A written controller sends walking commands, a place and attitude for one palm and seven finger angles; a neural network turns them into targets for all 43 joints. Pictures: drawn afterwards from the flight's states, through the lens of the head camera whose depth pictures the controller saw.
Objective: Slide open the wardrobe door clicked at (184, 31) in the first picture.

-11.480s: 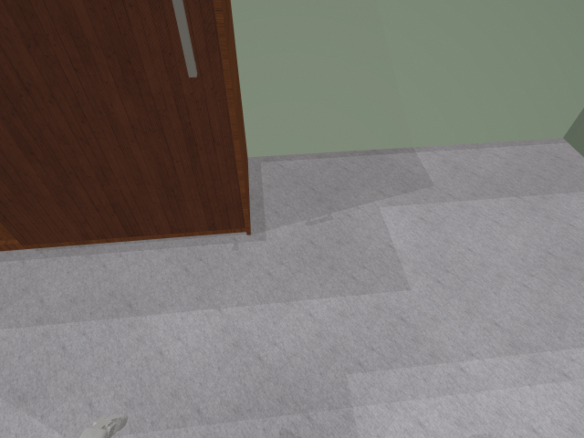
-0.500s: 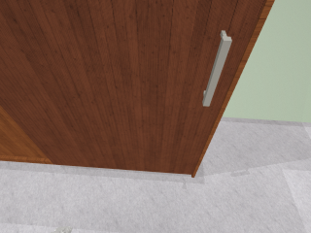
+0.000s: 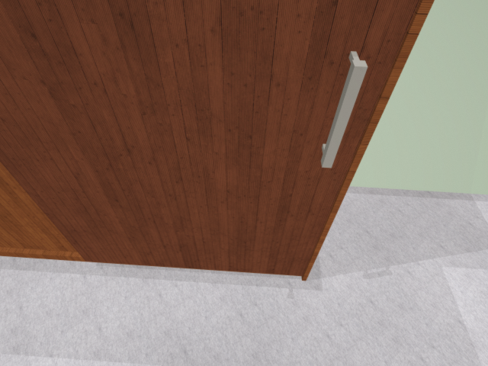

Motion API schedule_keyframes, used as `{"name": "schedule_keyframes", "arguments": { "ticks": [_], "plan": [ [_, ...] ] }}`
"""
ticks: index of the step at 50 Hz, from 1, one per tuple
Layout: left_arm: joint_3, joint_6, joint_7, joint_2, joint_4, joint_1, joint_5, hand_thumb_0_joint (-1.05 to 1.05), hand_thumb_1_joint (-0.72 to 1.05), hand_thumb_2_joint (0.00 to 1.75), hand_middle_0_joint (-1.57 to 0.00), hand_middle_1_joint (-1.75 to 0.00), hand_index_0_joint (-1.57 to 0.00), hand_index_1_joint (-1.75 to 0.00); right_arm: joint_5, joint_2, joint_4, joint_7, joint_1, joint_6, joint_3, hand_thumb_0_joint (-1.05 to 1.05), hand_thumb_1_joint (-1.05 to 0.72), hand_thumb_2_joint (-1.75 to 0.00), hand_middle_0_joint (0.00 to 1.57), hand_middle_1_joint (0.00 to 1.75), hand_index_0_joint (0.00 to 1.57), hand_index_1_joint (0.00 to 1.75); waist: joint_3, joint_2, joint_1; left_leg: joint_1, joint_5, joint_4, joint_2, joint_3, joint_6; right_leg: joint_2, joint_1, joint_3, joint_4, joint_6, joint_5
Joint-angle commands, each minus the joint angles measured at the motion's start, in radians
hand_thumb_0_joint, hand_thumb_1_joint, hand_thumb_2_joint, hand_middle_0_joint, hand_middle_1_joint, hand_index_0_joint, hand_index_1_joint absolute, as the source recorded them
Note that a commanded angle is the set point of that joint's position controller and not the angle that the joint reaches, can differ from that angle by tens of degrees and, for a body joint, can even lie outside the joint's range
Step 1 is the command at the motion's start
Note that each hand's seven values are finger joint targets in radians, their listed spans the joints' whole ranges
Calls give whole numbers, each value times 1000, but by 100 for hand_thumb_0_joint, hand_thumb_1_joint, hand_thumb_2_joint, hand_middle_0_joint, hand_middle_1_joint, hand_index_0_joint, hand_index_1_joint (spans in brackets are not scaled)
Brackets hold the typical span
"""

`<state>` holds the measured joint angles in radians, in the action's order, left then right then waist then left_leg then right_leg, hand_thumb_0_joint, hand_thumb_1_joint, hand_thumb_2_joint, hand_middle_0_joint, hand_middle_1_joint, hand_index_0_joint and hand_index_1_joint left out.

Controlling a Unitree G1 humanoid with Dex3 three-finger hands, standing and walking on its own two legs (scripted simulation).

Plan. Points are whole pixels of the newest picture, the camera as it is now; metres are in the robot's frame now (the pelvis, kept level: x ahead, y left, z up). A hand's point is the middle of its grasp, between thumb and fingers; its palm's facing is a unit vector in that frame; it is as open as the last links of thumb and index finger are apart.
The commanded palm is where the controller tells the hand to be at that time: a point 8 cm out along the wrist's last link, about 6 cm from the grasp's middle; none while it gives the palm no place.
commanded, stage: shuffle to correct the standing spot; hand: right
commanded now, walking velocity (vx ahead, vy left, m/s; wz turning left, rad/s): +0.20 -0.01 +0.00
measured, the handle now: (338, 115) +0.56 -0.15 +0.12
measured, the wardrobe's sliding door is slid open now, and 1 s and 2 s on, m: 0.00 0.00 0.00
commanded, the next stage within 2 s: come to a stop and stand still in 0.44 s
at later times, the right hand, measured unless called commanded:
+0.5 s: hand out of the picture +0.03 -0.20 -0.19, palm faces +0.00 +0.99 -0.16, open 7.3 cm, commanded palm none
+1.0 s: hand (340, 332) +0.24 -0.19 -0.19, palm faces +0.06 +0.98 -0.19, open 7.3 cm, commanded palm none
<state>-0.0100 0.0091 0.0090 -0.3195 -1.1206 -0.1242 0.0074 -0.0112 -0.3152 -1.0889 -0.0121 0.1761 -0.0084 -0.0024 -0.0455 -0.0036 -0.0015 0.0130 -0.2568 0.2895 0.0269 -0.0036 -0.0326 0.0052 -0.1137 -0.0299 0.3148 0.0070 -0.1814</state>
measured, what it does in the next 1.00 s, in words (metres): walks ahead: left foot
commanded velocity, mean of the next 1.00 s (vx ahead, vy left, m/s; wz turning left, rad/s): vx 0.02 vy -0.03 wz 0.00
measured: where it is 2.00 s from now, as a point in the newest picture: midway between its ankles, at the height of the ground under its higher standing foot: outside the picture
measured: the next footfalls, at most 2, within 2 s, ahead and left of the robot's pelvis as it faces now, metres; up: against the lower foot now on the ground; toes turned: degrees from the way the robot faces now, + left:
left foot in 0.74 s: +0.27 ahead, +0.12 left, +0.00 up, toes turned +5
right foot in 1.10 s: +0.15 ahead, -0.14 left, +0.00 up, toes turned -6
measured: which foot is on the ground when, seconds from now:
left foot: down 0.00-0.40, up 0.42-0.72, down 0.74-1.00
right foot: down 0.00-0.76, up 0.78-1.00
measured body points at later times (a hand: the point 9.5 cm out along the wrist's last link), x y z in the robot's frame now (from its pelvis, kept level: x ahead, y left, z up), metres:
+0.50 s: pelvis +0.07 -0.03 -0.01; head +0.10 -0.05 +0.44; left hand +0.02 +0.19 -0.16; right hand +0.04 -0.25 -0.18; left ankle -0.01 +0.08 -0.68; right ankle +0.00 -0.12 -0.75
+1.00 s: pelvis +0.13 -0.01 -0.03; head +0.18 -0.02 +0.42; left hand +0.19 +0.24 -0.17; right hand +0.23 -0.24 -0.18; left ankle +0.23 +0.12 -0.75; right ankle +0.10 -0.12 -0.70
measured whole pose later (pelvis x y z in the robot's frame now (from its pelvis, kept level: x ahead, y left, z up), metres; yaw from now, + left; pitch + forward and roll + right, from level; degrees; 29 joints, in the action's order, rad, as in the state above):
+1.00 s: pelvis +0.13 -0.01 -0.03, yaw -3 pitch -1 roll +1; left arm 0.07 -0.03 0.03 -0.20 -1.01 -0.17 0.01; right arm -0.04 -0.16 -0.96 -0.04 0.07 0.02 0.05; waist -0.13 -0.02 0.01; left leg 0.41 -0.14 0.57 -0.08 0.12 0.00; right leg 0.03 -0.42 -0.03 1.00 0.03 -0.51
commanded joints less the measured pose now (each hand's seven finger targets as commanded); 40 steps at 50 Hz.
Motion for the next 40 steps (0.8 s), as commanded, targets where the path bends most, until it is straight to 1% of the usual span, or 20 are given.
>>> {"name": "schedule_keyframes", "arguments": {
  "ticks": [1, 4, 9, 14, 16, 17, 18, 19, 20, 21, 23, 28, 31, 34, 35, 36, 37, 38, 39, 40],
  "plan": [
    [25, 15, 12, -150, 44, 13, 1, 0, 90, 90, -20, -30, -20, -30, 1, -163, 45, -12, -2, -21, 32, 0, -90, -90, 20, 30, 20, 30, 65, -8, 4, 59, 287, -49, -156, -102, 11, 115, 65, 95, -8, -17, 204],
    [8, -1, 6, -71, 19, -42, 8, 0, 90, 90, -20, -30, -20, -30, 0, -88, 22, -11, 44, -4, 15, 0, -90, -90, 20, 30, 20, 30, 37, -9, 3, 93, 58, -48, -148, -105, 13, 95, 34, 71, 10, -5, 46],
    [10, -1, 0, -43, 24, -63, 16, 0, 90, 90, -20, -30, -20, -30, -5, -94, 17, -2, 109, 3, 31, 0, -90, -90, 20, 30, 20, 30, -78, -88, -18, 116, -187, -80, -178, -190, -34, 52, -139, 19, 121, -3, -114],
    [22, 14, 4, -6, 50, -89, 16, 0, 90, 90, -20, -30, -20, -30, -9, -84, 7, -9, 199, -14, 53, 0, -90, -90, 20, 30, 20, 30, -115, -116, -24, 20, 87, -31, -279, -267, -133, 53, -300, -43, 297, 5, -220],
    [29, 23, 4, 11, 45, -141, 11, 0, 90, 90, -20, -30, -20, -30, -10, -71, 8, -10, 210, -18, 58, 0, -90, -90, 20, 30, 20, 30, -112, -92, -5, 38, 211, 36, -265, -210, -131, 55, -242, -65, 249, -6, -201],
    [31, 29, 6, 20, 27, -210, 9, 0, 90, 90, -20, -30, -20, -30, -7, -54, 15, -9, 189, -18, 57, 0, -90, -90, 20, 30, 20, 30, -91, -57, 35, 107, 280, 125, -229, -149, -105, 57, -118, -65, 158, -19, -125],
    [38, 39, 11, 1, -9, -324, 12, 0, 90, 90, -20, -30, -20, -30, -4, -19, 29, -5, 158, -17, 51, 0, -90, -90, 20, 30, 20, 30, -66, 44, 80, 226, 302, 327, -125, -42, -53, 99, 56, 23, 81, -55, 49],
    [57, 46, 21, -69, -47, -457, 23, 0, 90, 90, -20, -30, -20, -30, 0, 44, 58, -1, 129, -23, 40, 0, -90, -90, 20, 30, 20, 30, -25, 272, 115, 443, 30, 605, -16, 84, 3, 288, 230, 276, 24, -145, 314],
    [50, 43, 33, -61, -79, -550, 18, 0, 90, 90, -20, -30, -20, -30, -7, 44, 87, -9, 61, -31, 31, 0, -90, -90, 20, 30, 20, 30, -57, 302, 131, 599, -317, 786, 3, 52, 8, 372, 284, 369, -3, -186, 668],
    [33, 41, 40, -20, -85, -550, 15, 0, 90, 90, -20, -30, -20, -30, -7, 23, 78, -16, 53, -28, 43, 0, -90, -90, 20, 30, 20, 30, -88, 206, 111, 616, -302, 865, -44, -14, 3, 386, 232, 318, 29, -199, 805],
    [29, 52, 43, 22, -42, -465, 17, 0, 90, 90, -20, -30, -20, -30, -6, 72, 63, -7, 80, -24, 47, 0, -90, -90, 20, 30, 20, 30, -97, 40, 66, 595, -223, 884, -97, -15, 14, 365, 148, 243, 0, -205, 665],
    [33, 63, 44, 53, -17, -387, 9, 0, 90, 90, -20, -30, -20, -30, -7, 120, 87, 21, 57, 2, 50, 0, -90, -90, 20, 30, 20, 30, -111, 115, 19, 571, -33, 705, -120, 55, 46, 256, 49, 86, -83, -160, 441],
    [30, 53, 50, 75, -13, -374, 12, 0, 90, 90, -20, -30, -20, -30, -4, 132, 103, 15, 14, 7, 46, 0, -90, -90, 20, 30, 20, 30, -118, 123, 27, 441, 49, 465, -90, 112, 41, 210, -13, 20, -24, -123, 615],
    [53, 39, 53, 23, -17, -353, 4, 0, 90, 90, -20, -30, -20, -30, -6, 88, 78, 0, 101, 0, 56, 0, -90, -90, 20, 30, 20, 30, -29, 126, -20, 216, 172, 282, -54, 121, 26, 198, -10, 8, 108, -94, 650],
    [63, 37, 50, 7, -13, -346, -3, 0, 90, 90, -20, -30, -20, -30, -7, 39, 68, -3, 158, -10, 69, 0, -90, -90, 20, 30, 20, 30, 14, 93, -50, 108, 290, 196, -66, 106, 24, 183, -29, 5, 184, -69, 562],
    [65, 32, 42, 29, -5, -374, -7, 0, 90, 90, -20, -30, -20, -30, -14, -35, 66, -12, 200, -24, 84, 0, -90, -90, 20, 30, 20, 30, 86, -12, -58, -26, 590, 205, -161, -11, -16, 131, -123, -2, 324, -31, 354],
    [65, 23, 35, 96, -5, -442, -15, 0, 90, 90, -20, -30, -20, -30, -14, -73, 56, -22, 233, -31, 94, 0, -90, -90, 20, 30, 20, 30, 197, -147, -47, -146, 998, 217, -366, -198, -117, 17, -214, -46, 520, 4, -56],
    [71, 9, 40, 115, -3, -449, -23, 0, 90, 90, -20, -30, -20, -30, -9, -71, 50, -26, 247, -32, 92, 0, -90, -90, 20, 30, 20, 30, 248, -157, -37, -90, 1117, 168, -485, -219, -215, -3, -167, -20, 700, 6, -451],
    [69, -3, 43, 135, 6, -399, -18, 0, 90, 90, -20, -30, -20, -30, -11, -47, 62, -36, 192, -27, 87, 0, -90, -90, 20, 30, 20, 30, 172, -118, -29, 7, 1042, 143, -473, -200, -228, 15, -204, 36, 763, -2, -481],
    [69, -15, 40, 148, 15, -354, -16, 0, 90, 90, -20, -30, -20, -30, -16, -38, 76, -42, 145, -18, 88, 0, -90, -90, 20, 30, 20, 30, 129, -154, -34, 88, 917, 131, -460, -216, -228, 32, -233, 48, 819, -2, -477]
  ]
}}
